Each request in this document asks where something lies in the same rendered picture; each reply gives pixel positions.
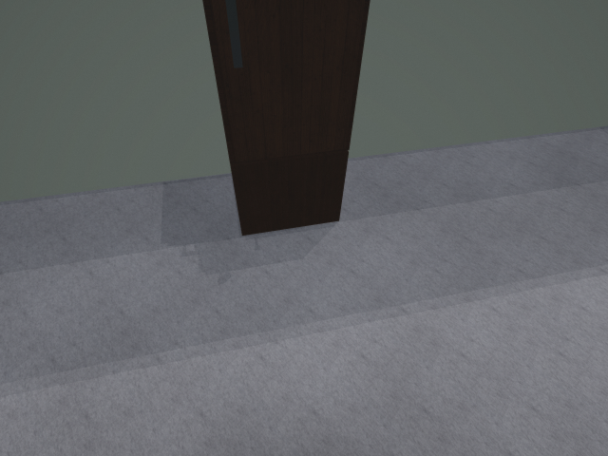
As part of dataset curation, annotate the cupboard door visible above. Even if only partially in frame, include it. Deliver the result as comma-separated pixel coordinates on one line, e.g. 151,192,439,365
212,0,365,162

